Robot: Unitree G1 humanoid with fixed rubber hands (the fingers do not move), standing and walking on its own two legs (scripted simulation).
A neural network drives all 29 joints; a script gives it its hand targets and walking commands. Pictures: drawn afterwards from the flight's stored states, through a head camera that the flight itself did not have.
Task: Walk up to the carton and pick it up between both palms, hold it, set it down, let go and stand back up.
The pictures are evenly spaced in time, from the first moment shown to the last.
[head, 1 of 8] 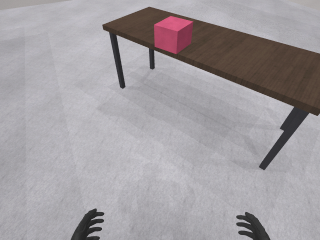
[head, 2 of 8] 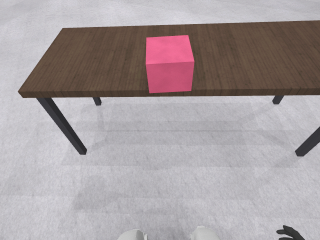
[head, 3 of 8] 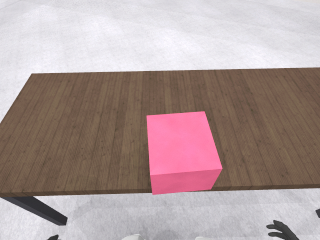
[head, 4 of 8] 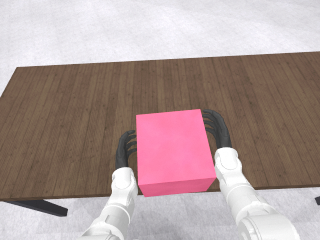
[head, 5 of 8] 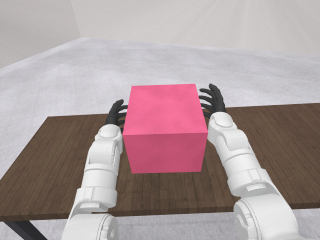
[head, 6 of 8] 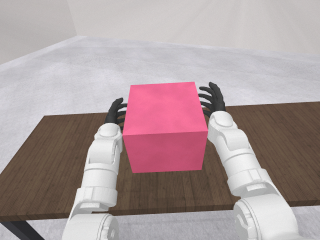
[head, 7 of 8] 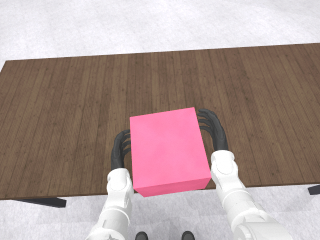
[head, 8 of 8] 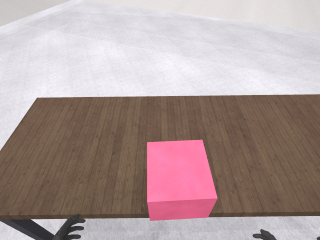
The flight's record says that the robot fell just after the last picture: no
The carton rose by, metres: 0.23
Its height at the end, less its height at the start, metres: +0.00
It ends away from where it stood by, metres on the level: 0.02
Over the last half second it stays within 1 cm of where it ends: yes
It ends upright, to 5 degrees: yes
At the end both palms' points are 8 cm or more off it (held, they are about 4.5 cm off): yes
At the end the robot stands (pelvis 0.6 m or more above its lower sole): yes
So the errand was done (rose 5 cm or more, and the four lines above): yes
